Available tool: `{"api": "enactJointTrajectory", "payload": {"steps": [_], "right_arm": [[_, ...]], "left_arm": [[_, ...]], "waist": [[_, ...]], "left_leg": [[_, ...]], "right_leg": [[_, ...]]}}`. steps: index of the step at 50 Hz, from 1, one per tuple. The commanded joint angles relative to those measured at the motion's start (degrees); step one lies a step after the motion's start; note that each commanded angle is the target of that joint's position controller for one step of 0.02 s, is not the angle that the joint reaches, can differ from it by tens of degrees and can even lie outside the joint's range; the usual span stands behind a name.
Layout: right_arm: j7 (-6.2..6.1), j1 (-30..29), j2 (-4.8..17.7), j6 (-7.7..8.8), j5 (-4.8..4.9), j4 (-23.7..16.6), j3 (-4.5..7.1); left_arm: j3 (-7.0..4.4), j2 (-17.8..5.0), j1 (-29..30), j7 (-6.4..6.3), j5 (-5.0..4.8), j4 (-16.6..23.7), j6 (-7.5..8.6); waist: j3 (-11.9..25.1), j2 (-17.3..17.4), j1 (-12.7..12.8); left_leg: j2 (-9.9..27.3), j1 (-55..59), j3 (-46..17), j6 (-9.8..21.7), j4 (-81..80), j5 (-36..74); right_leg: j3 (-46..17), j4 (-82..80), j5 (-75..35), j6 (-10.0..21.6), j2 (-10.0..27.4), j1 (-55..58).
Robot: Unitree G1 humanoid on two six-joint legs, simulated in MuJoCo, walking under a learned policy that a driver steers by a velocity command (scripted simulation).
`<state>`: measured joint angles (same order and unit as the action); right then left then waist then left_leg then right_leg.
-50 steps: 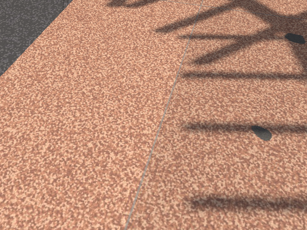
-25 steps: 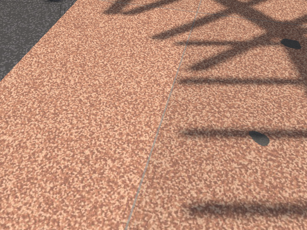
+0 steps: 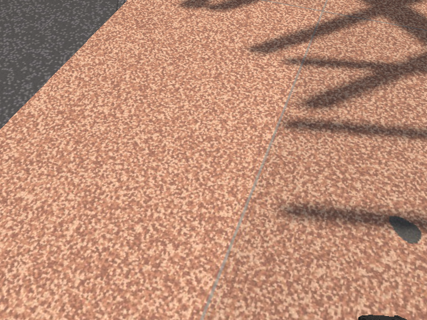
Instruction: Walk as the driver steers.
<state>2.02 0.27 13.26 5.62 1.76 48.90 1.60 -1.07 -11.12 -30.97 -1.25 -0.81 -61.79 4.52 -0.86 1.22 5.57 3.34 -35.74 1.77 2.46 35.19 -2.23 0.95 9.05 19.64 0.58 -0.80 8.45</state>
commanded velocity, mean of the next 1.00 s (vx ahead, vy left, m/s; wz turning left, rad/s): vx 0.49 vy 0.00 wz -0.44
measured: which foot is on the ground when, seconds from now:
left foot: up 0.00-0.06, down 0.08-0.66, up 0.68-1.00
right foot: down 0.00-0.08, up 0.10-0.62, down 0.64-1.00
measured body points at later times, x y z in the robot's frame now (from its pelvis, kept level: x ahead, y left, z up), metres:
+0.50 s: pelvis +0.28 +0.03 +0.01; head +0.29 +0.01 +0.46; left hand +0.48 +0.24 -0.10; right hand +0.22 -0.23 -0.14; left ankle +0.20 +0.13 -0.73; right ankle +0.43 -0.16 -0.68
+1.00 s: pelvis +0.55 -0.09 +0.01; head +0.57 -0.12 +0.46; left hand +0.73 +0.13 -0.09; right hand +0.62 -0.41 -0.08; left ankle +0.81 -0.01 -0.67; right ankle +0.47 -0.13 -0.73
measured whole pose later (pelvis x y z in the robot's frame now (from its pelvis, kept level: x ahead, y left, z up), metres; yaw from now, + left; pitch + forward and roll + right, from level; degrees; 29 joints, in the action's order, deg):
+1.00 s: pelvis +0.55 -0.09 +0.01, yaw -29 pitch +2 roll +0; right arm 0.1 1.5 15.9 6.0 -0.2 44.1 3.5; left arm -4.3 -14.7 -18.9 -0.3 -1.0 -44.6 3.7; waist -1.5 2.5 3.4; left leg 5.3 -37.8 -5.2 -2.7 36.5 2.8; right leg -6.2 18.8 13.4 5.3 -6.4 -6.9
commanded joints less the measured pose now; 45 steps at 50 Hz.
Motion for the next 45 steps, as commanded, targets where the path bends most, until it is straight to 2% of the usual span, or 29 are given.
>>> {"api": "enactJointTrajectory", "payload": {"steps": [1, 2, 3, 4, 5, 6, 7, 8, 9, 11, 13, 15, 18, 21, 26, 27, 29, 31, 32, 33, 34, 35, 36, 37, 38, 39, 41, 43, 45], "right_arm": [[0.47, -1.73, 5.56, 0.97, 0.01, -4.09, 1.44], [0.28, 3.08, 7.25, 1.04, -0.02, -2.98, 2.45], [-0.12, 12.98, 9.47, 0.93, 0.29, -0.10, 3.90], [-0.86, 23.55, 13.67, 0.68, -0.21, 1.95, 5.19], [-0.41, 27.92, 18.01, 0.52, -1.49, 3.35, 5.82], [-0.30, 25.64, 12.34, 0.85, -1.43, 3.11, 4.26], [-0.37, 19.55, 9.48, 1.25, -1.21, 2.47, 3.39], [-0.30, 13.97, 7.62, 1.56, -1.23, 1.46, 2.75], [-0.02, 11.15, 5.99, 1.87, -1.69, 1.60, 2.45], [0.04, 9.95, 3.54, 2.14, -2.48, 2.92, 2.09], [-0.28, 10.76, 4.17, 2.57, -2.28, 4.13, 2.33], [-0.98, 11.71, 5.67, 2.67, -2.47, 4.81, 2.73], [-2.20, 13.65, 6.83, 2.17, -2.83, 5.30, 2.98], [-3.10, 15.35, 8.25, 1.61, -2.55, 5.20, 3.15], [-3.47, 21.37, 9.73, -0.34, -1.56, 6.40, 3.64], [-3.46, 21.46, 10.14, -0.83, -1.35, 6.30, 3.80], [-3.67, 19.83, 11.75, -1.59, -1.13, 5.31, 4.26], [-4.02, 17.70, 13.42, -2.46, -0.95, 4.16, 4.68], [-4.04, 16.55, 13.18, -2.48, -0.69, 3.40, 4.43], [-3.69, 18.22, 8.83, -1.65, -2.54, 1.61, 3.06], [-2.58, 21.95, 3.03, 0.80, -1.81, -1.43, 1.11], [-1.80, 13.47, 8.87, 3.09, 0.45, -2.90, 2.44], [-1.58, 10.26, 9.28, 3.94, 1.53, -4.32, 2.57], [-2.08, 10.35, 8.73, 3.99, 0.51, -3.48, 2.58], [-2.42, 11.21, 9.42, 3.37, -0.67, -2.92, 3.23], [-2.32, 12.42, 9.49, 2.41, -1.08, -2.88, 3.52], [-2.39, 12.47, 8.11, 1.05, -2.06, -3.66, 3.56], [-2.70, 8.68, 7.07, 0.41, -2.67, -5.31, 3.29], [-2.77, 3.61, 6.42, 0.42, -2.59, -6.98, 2.97]], "left_arm": [[-2.40, -10.62, 0.37, -0.31, -0.18, 2.12, 0.05], [-2.50, -10.72, 0.82, -0.19, 0.20, 2.38, -0.35], [-2.16, -9.96, 1.63, -0.02, 0.68, 2.91, -0.80], [-1.25, -8.34, 2.49, 0.29, 1.46, 4.74, -0.85], [1.29, 2.04, -6.03, 0.80, 0.65, 5.14, 0.25], [-0.08, -3.69, -2.37, 0.87, -1.33, 4.79, 1.71], [-1.36, -7.66, 3.67, 0.74, -2.79, 7.13, 2.30], [-1.60, -8.19, 7.04, 0.16, -2.55, 7.94, 2.32], [-2.14, -7.54, 8.14, -0.32, -1.66, 7.89, 1.84], [-2.62, -5.08, 5.18, -0.22, -1.52, 6.97, -0.13], [-2.98, -4.14, 6.32, -0.26, -1.47, 7.79, -1.61], [-3.46, -4.87, 10.54, -0.30, -1.01, 9.90, -2.24], [-3.75, -5.17, 16.15, 0.49, -0.71, 12.28, -1.72], [-3.26, -4.44, 22.43, 1.86, -0.39, 14.55, -1.12], [-2.34, -3.44, 31.81, 4.02, -0.47, 19.73, -0.96], [-2.38, -3.67, 32.47, 4.46, -0.59, 20.69, -0.97], [-3.16, -5.43, 30.93, 5.07, -0.75, 21.91, -1.12], [-5.27, -9.52, 21.13, 5.09, -1.08, 20.71, -1.39], [-7.38, -13.38, 11.62, 4.29, -1.07, 18.44, -1.53], [-8.85, -19.05, 5.88, 2.77, -0.88, 17.09, -2.17], [-8.72, -21.56, 7.99, 3.09, -0.23, 19.07, -1.28], [-7.18, -16.00, 6.58, 3.42, 0.30, 18.82, -0.79], [-6.47, -13.47, 9.27, 3.37, 0.26, 18.80, -0.22], [-5.89, -11.71, 14.00, 3.42, -0.07, 19.85, 0.13], [-5.32, -9.93, 17.51, 3.27, 0.06, 20.84, 0.25], [-4.97, -9.33, 18.85, 3.01, 0.54, 21.62, 0.28], [-5.20, -10.60, 18.16, 2.43, 0.07, 21.63, 0.50], [-5.64, -12.40, 16.11, 1.56, -0.04, 21.36, 0.54], [-5.74, -12.87, 14.15, 0.87, -0.23, 21.11, 0.18]], "waist": [[-5.75, -7.37, -5.70], [-1.99, -7.93, -8.50], [3.84, -7.69, -13.41], [11.61, -3.13, -17.36], [22.73, 14.43, -12.22], [20.07, 11.01, -13.38], [10.27, 8.27, -11.64], [6.07, 2.93, -9.58], [3.47, 1.32, -7.80], [2.06, 3.93, -4.73], [-0.48, 3.56, -3.94], [-2.37, 2.41, -4.06], [-3.61, 1.07, -5.04], [-4.43, 0.21, -6.94], [-6.61, -0.60, -10.30], [-6.49, -0.10, -10.02], [-3.63, 2.37, -7.66], [3.01, 4.77, -1.45], [7.95, 3.30, 3.66], [12.83, -8.08, 3.01], [21.46, -15.82, -2.51], [19.80, -7.16, 1.64], [12.05, -5.76, 0.36], [7.46, 0.20, -2.87], [5.42, 0.31, -4.97], [4.83, -0.67, -6.51], [3.85, -0.91, -7.39], [2.29, -1.70, -6.67], [1.01, -3.06, -4.96]], "left_leg": [[-2.03, 6.80, 0.73, 2.35, -3.17, -0.02], [-3.88, 14.30, 1.65, 3.38, -2.66, -1.44], [-5.27, 26.86, 2.15, 4.77, -2.95, -2.16], [4.62, 44.49, -9.14, 7.93, -3.03, -7.32], [20.45, 61.17, -38.89, 16.77, -12.77, -22.81], [19.97, 56.44, -46.57, 14.70, -20.67, -26.79], [18.92, 47.82, -36.42, 11.42, -20.83, -23.31], [17.16, 38.62, -27.59, 9.81, -21.79, -15.35], [14.94, 31.52, -20.66, 8.52, -23.35, -9.63], [11.26, 25.34, -11.44, 7.04, -26.14, -6.17], [10.79, 22.92, -6.47, 7.71, -28.25, -2.86], [11.23, 23.51, -3.69, 8.35, -29.62, -1.42], [11.18, 27.04, 0.18, 8.09, -30.13, 1.19], [10.65, 29.48, 4.95, 6.99, -30.28, 3.63], [13.11, 40.34, 8.86, 6.37, -26.06, 9.76], [13.56, 41.96, 9.60, 6.01, -24.27, 13.60], [13.76, 43.35, 11.50, 4.79, -17.83, 32.52], [12.96, 41.75, 12.65, 3.31, -2.48, 48.00], [10.52, 34.65, 13.41, 1.10, 11.06, 42.12], [6.14, 17.32, 12.76, -1.37, 30.35, 4.84], [-6.24, -3.14, 0.57, -3.56, 47.79, -32.01], [-3.15, -9.45, -8.01, -1.67, 49.12, -28.81], [-0.74, -11.59, -7.30, -0.14, 45.35, -23.39], [1.98, -8.25, -7.15, -0.16, 40.13, -19.28], [3.63, -4.15, -7.00, -0.74, 35.44, -17.11], [4.61, -0.46, -7.26, -1.35, 33.45, -15.77], [4.51, 1.30, -6.09, -3.46, 28.70, -14.01], [3.63, -0.12, -5.07, -5.31, 22.25, -9.15], [2.08, -0.67, -4.69, -6.10, 12.92, -2.07]], "right_leg": [[-4.87, 1.90, -34.82, 7.65, 15.56, -6.27], [-4.07, 8.91, -45.94, 6.80, 14.74, -6.32], [-2.67, 20.46, -51.15, 5.40, 12.15, -9.70], [-1.40, 38.31, -37.30, 3.49, 8.92, -22.40], [-2.10, 60.34, 5.83, 0.40, -2.40, -41.03], [-10.54, 68.62, 11.14, 1.61, -1.15, -46.01], [-9.32, 70.37, 6.83, 2.66, 1.81, -50.00], [-7.98, 68.12, 1.03, 2.94, 5.23, -47.43], [-7.60, 65.09, -2.32, 2.94, 7.11, -44.27], [-7.99, 61.18, -4.88, 3.44, 9.09, -38.37], [-7.49, 59.49, -6.13, 3.53, 9.42, -39.82], [-8.30, 56.63, -10.46, 3.02, 9.66, -44.86], [-8.75, 48.06, -18.43, 2.07, 8.86, -50.21], [-4.41, 38.26, -24.48, 1.80, 8.14, -49.73], [0.80, 29.63, -20.99, 3.18, 6.93, -53.21], [1.96, 28.64, -18.51, 3.79, 6.25, -52.59], [5.46, 27.91, -13.14, 5.73, 2.86, -46.01], [7.77, 27.43, -9.20, 8.65, -1.92, -31.72], [5.86, 22.64, -12.98, 11.07, -3.53, -16.60], [-12.83, 22.47, -14.48, 14.78, 8.55, 0.34], [-48.35, 11.55, -3.56, 26.99, 21.03, 15.41], [-46.16, 6.82, -3.53, 23.13, 19.94, 14.66], [-36.60, 7.05, -8.00, 20.49, 17.97, 7.66], [-29.19, 6.84, -14.42, 18.36, 15.06, -1.84], [-24.09, 6.24, -19.55, 17.06, 12.89, -8.75], [-21.91, 4.98, -21.96, 16.66, 11.53, -13.20], [-19.12, 3.61, -26.64, 17.08, 10.28, -17.76], [-16.49, 2.94, -28.70, 16.80, 8.99, -20.18], [-14.81, 3.28, -26.49, 15.15, 7.11, -21.05]]}}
